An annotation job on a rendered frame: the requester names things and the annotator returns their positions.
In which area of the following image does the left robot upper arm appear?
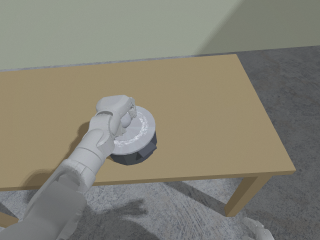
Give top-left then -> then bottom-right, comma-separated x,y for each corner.
0,180 -> 87,240

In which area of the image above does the robot left hand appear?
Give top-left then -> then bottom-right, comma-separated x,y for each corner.
96,94 -> 137,136

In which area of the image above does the knob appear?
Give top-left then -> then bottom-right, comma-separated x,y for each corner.
120,113 -> 131,128

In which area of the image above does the lid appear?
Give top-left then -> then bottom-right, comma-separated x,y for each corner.
111,106 -> 156,155

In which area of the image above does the table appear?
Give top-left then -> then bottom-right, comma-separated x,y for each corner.
0,54 -> 296,228

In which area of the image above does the left robot forearm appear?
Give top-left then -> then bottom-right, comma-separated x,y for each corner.
23,108 -> 121,220

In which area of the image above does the robot right hand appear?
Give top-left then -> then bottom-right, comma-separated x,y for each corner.
242,217 -> 274,240

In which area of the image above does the pot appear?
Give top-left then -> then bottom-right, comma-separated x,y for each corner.
109,131 -> 157,166

